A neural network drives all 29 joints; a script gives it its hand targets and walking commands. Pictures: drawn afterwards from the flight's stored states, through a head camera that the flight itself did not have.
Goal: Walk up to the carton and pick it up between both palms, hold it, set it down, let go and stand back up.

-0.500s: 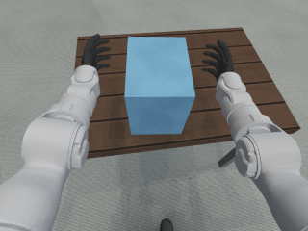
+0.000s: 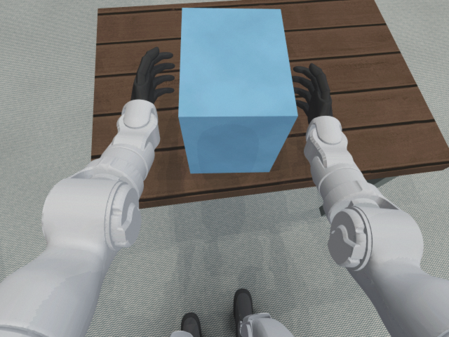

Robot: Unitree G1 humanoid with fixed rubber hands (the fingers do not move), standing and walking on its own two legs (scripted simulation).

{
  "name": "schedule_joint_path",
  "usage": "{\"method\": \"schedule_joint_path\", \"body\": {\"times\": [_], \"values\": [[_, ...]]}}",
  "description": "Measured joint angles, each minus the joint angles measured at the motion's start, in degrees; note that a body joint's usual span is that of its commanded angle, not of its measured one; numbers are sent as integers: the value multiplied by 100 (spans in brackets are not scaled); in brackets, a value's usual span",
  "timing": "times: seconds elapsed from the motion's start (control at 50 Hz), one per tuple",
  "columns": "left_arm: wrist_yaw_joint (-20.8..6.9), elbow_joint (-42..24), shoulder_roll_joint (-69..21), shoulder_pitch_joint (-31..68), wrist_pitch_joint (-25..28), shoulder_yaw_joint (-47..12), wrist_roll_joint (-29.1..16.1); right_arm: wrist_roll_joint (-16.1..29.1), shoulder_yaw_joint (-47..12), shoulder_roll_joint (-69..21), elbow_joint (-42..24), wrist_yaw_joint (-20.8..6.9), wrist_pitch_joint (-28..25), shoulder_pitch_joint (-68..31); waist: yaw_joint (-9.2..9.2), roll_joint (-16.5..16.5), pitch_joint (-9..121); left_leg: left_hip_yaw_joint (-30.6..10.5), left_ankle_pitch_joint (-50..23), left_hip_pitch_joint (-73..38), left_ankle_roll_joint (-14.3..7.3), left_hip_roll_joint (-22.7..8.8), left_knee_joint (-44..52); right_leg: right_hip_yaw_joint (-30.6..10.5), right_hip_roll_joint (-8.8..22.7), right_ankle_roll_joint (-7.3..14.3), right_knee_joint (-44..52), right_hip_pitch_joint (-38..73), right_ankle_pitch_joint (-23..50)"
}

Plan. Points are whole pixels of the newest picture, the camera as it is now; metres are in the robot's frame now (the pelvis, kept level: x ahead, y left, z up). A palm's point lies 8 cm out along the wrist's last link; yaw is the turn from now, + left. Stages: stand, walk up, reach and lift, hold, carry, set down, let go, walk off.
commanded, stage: reach and lift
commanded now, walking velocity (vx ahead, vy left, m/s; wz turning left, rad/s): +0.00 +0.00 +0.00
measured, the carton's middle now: (230, 99) +0.54 -0.05 -0.01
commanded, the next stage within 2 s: none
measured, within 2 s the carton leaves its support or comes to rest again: neither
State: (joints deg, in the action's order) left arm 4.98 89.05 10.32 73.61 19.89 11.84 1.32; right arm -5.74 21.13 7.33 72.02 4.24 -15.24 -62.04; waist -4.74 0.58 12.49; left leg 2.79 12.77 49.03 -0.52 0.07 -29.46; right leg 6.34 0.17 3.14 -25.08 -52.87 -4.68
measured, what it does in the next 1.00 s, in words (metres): stands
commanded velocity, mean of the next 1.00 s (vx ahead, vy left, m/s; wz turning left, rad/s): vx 0.00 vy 0.00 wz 0.00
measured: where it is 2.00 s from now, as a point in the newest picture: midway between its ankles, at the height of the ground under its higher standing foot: outside the picture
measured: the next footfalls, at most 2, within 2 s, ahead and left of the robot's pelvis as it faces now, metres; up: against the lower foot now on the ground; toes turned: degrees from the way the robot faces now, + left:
none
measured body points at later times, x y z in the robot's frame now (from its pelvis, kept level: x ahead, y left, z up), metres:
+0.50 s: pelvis +0.03 +0.01 +0.02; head +0.19 -0.01 +0.43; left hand +0.52 +0.08 +0.04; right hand +0.48 -0.18 +0.03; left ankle -0.02 +0.11 -0.72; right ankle +0.04 -0.09 -0.72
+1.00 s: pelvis +0.04 -0.01 +0.02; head +0.19 -0.01 +0.44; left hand +0.52 +0.08 +0.04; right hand +0.48 -0.18 +0.03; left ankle -0.02 +0.11 -0.72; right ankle +0.04 -0.09 -0.72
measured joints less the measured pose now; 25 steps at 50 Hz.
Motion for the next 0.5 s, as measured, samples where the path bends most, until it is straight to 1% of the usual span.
{"method": "schedule_joint_path", "body": {"times": [0.08,0.12,0.16,0.2,0.26,0.3,0.32,0.4,0.5], "values": [[-24,-98,-111,-32,23,307,317,-293,208,-136,-220,-34,-51,46,39,23,-44,28,-17,-17,-18,5,56,-29,-2,-13,49,5,24],[-18,-181,-190,-80,50,589,561,-585,412,-264,-315,-60,-87,71,50,34,-85,37,-37,-81,-29,16,123,-40,5,-25,92,57,35],[14,-296,-250,-148,56,928,877,-914,745,-412,-409,10,-157,106,61,48,-141,40,-64,-171,-37,28,202,-45,11,-36,150,138,50],[10,-448,-320,-219,51,1285,1244,-1310,1160,-545,-522,45,-246,141,77,71,-248,39,-83,-301,-44,31,274,-46,8,-45,231,274,72],[23,-730,-504,-341,38,1894,1804,-2096,1919,-824,-830,38,-365,213,92,101,-456,35,-123,-571,-59,45,431,-46,8,-62,391,548,114],[47,-997,-678,-479,40,2194,2089,-2582,2363,-1042,-1136,4,-445,322,98,123,-590,23,-154,-777,-65,54,554,-38,9,-72,507,756,136],[58,-1136,-768,-556,43,2300,2196,-2751,2521,-1137,-1280,-24,-484,385,106,134,-649,20,-159,-873,-67,53,598,-35,4,-75,557,856,143],[86,-1597,-1047,-857,0,2579,2454,-3131,2832,-1390,-1620,-131,-576,601,130,156,-761,40,-108,-1144,-66,22,669,-57,-38,-80,667,1133,124],[47,-1956,-1244,-1154,-34,2702,2583,-3269,2841,-1498,-1765,-180,-615,810,153,150,-758,56,-15,-1327,-55,-18,676,-75,-81,-80,660,1298,34]]}}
